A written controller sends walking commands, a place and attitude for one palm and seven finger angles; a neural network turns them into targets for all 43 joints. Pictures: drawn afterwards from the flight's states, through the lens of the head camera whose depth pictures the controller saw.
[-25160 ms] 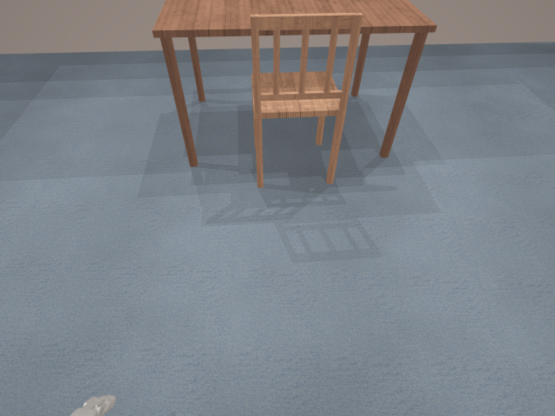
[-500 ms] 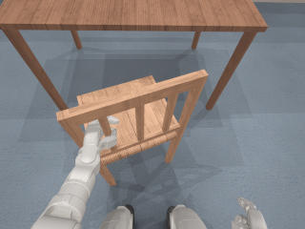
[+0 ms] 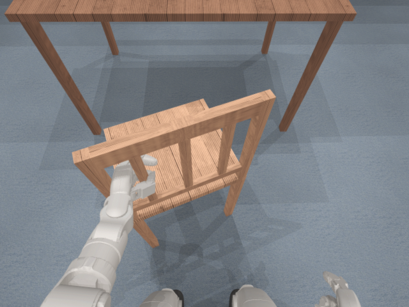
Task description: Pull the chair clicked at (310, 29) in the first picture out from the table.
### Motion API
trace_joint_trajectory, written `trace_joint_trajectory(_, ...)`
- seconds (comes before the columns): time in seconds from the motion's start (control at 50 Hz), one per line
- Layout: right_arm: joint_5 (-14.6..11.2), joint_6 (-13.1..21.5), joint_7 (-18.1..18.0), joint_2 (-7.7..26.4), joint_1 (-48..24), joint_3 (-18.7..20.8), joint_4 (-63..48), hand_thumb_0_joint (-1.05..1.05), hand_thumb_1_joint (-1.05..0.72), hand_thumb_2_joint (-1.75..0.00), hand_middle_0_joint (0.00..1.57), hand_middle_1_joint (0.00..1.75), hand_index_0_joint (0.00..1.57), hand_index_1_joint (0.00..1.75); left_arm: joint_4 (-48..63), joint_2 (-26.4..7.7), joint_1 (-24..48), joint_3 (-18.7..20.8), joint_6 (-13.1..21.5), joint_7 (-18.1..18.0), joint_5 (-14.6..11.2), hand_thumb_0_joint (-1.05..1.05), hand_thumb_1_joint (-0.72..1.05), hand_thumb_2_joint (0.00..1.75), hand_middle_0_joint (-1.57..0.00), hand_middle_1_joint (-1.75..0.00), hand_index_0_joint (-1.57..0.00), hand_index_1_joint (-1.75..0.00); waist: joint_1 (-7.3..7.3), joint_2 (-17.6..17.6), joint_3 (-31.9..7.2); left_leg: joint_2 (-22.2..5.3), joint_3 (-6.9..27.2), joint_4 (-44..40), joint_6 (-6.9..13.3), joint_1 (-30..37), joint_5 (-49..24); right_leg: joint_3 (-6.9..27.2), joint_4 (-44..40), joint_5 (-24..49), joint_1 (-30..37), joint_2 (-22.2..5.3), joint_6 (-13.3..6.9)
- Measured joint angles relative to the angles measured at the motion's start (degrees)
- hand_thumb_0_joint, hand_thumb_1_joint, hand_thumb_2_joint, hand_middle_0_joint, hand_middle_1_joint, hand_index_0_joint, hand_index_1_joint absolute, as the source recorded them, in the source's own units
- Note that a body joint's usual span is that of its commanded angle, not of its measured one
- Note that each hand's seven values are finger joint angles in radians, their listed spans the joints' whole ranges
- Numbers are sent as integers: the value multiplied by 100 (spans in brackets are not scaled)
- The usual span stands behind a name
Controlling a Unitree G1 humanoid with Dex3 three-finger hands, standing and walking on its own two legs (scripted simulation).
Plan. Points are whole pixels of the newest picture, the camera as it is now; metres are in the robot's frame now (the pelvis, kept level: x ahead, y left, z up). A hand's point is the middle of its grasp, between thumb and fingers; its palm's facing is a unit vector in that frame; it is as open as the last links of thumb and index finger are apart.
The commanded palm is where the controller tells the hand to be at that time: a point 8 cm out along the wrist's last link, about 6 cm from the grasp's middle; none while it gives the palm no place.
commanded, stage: step backward, pulling the chair out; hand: left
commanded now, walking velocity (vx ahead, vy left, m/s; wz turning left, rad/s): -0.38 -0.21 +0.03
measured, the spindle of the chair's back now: (186, 164) +0.43 +0.05 -0.10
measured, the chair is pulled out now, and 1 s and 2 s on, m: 0.39 0.59 0.59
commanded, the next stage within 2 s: stop walking, hand still on the chair in 0.20 s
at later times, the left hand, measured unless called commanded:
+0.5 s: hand (145, 254) +0.21 +0.12 -0.05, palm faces +0.07 -0.99 -0.14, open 5.3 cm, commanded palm +0.19 +0.17 -0.04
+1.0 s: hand (134, 287) +0.16 +0.13 -0.05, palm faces +0.06 -0.99 -0.15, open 5.3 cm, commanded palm +0.13 +0.18 -0.04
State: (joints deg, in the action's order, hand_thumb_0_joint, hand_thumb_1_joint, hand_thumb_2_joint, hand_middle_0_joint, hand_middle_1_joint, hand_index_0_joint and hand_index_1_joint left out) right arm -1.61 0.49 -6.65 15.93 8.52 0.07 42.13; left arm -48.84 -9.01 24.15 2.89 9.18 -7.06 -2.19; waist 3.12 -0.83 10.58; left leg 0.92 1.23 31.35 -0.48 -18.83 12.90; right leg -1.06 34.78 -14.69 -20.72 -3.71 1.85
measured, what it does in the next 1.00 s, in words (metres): walks backwards: left foot, then right foot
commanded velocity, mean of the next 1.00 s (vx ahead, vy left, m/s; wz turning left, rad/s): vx -0.01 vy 0.00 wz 0.02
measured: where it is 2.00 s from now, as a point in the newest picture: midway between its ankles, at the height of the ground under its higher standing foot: outside the picture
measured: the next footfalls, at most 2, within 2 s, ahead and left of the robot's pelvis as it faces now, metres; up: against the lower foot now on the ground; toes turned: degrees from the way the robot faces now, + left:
left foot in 0.46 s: -0.11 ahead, +0.11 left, +0.00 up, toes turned +1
right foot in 0.60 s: -0.03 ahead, -0.14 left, +0.00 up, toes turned -3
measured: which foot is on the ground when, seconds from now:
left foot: down 0.00-0.22, up 0.24-0.44, down 0.46-1.00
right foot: down 0.00-0.50, up 0.52-0.58, down 0.60-1.00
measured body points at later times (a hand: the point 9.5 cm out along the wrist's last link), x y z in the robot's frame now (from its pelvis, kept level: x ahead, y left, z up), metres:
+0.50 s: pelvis -0.12 -0.01 +0.00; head -0.05 -0.01 +0.44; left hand +0.21 +0.17 -0.04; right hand +0.01 -0.28 -0.11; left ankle -0.15 +0.11 -0.73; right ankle -0.03 -0.15 -0.73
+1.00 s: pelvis -0.11 +0.00 +0.01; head -0.10 -0.01 +0.46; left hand +0.15 +0.18 -0.04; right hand +0.01 -0.24 -0.10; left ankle -0.15 +0.11 -0.73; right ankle -0.07 -0.14 -0.73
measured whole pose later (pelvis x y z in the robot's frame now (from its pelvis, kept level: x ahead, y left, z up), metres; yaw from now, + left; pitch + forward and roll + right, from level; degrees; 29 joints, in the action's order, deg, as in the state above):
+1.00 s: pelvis -0.11 +0.00 +0.01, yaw -1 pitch -2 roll +0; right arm -1.6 0.2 -5.5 12.0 12.8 -1.9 39.6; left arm -38.3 -7.1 2.3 -0.8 6.3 -5.9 -2.8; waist 1.1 0.6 2.9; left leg -0.3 -2.2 26.1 0.1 -6.1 18.0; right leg -1.5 26.9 -10.5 -14.3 -2.3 1.0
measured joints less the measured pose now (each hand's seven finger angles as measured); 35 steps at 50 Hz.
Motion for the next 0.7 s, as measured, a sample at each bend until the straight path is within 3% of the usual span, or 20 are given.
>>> trace_joint_trajectory(0.06,67,-47,151,-93,-121,27,-132,1,-91,-89,20,30,20,29,127,-166,155,-5,-155,35,-44,3,70,76,-18,-120,-47,-145,-114,-162,237,-29,-110,-72,59,-14,-82,140,441,-655,-203,107,-100)
trace_joint_trajectory(0.12,115,8,296,-230,-158,0,-290,1,-91,-90,20,30,20,29,304,-219,59,86,-172,65,-104,3,70,76,-17,-120,-46,-145,-113,-25,380,-242,-71,-183,-7,-58,-288,20,560,-922,-169,298,-178)
trace_joint_trajectory(0.2,72,1,383,-419,-18,-96,-446,1,-91,-89,20,30,20,30,492,-215,-216,190,-116,107,-166,3,70,76,-18,-120,-46,-145,-182,136,348,-451,-10,-26,-166,-276,-369,-76,-437,58,368,343,-208)
trace_joint_trajectory(0.24,20,-56,354,-424,-60,-140,-415,1,-91,-89,20,30,20,30,492,-170,-303,241,-46,102,-217,3,70,76,-18,-121,-45,-145,-167,374,440,-632,102,216,-191,-375,-324,-197,-634,487,453,528,-223)
trace_joint_trajectory(0.3,-77,-148,249,-419,-61,-152,-292,1,-91,-89,20,30,20,30,358,-88,-370,258,7,114,-246,3,70,77,-17,-120,-46,-145,-119,316,317,-316,213,1467,-181,-704,847,-219,-580,457,286,408,-268)
trace_joint_trajectory(0.34,-84,-183,188,-358,-37,-161,-232,1,-91,-89,20,30,20,30,355,-26,-381,223,-115,106,-213,3,70,76,-17,-119,-46,-145,-123,196,214,-116,171,1995,-174,-683,1134,-194,-576,513,176,252,-258)
trace_joint_trajectory(0.38,-87,-186,132,-277,-10,-193,-241,1,-91,-89,20,30,20,30,488,24,-473,187,-285,92,-195,4,70,76,-16,-119,-47,-145,-63,100,121,-61,81,1719,-117,-343,1235,-203,-548,575,78,116,-222)
trace_joint_trajectory(0.44,-65,-111,69,-131,112,-142,-312,1,-91,-89,20,30,20,30,721,139,-629,51,-467,25,-118,4,70,76,-15,-119,-48,-145,23,93,-102,-117,-28,470,-18,445,989,-301,-405,587,-130,-12,-129)
trace_joint_trajectory(0.48,-27,-65,18,-121,113,-69,-304,1,-91,-89,20,30,20,30,852,126,-655,-67,-586,23,-77,4,71,77,-14,-119,-48,-145,-15,-61,-85,-5,-144,-86,57,766,672,-231,-269,571,-207,-162,-71)
trace_joint_trajectory(0.52,-3,-70,9,-131,163,-50,-387,1,-91,-89,20,30,20,30,932,103,-771,-148,-650,65,-87,4,71,76,-14,-119,-48,-145,-137,-144,-44,66,-277,-187,92,873,527,-67,-144,228,-203,-176,-60)
trace_joint_trajectory(0.58,-3,-98,67,-183,332,-45,-435,1,-91,-90,20,30,20,29,944,160,-1070,-249,-622,123,-111,4,71,77,-14,-117,-48,-145,-173,11,-195,9,-263,-145,114,890,546,-122,-50,-233,112,-57,-72)
trace_joint_trajectory(0.64,-21,-138,171,-302,375,-112,-322,1,-91,-90,20,30,20,29,971,176,-1337,-310,-521,167,-68,4,70,77,-15,-117,-48,-145,-211,113,-250,-80,-216,-40,85,959,625,-149,-511,535,459,68,-78)
trace_joint_trajectory(0.7,-48,-141,196,-434,391,-183,-223,1,-91,-89,20,30,20,30,927,159,-1530,-371,-449,168,-58,4,70,77,-15,-117,-49,-145,-219,100,-369,-109,-210,-153,54,1066,583,-165,-613,433,571,96,-87)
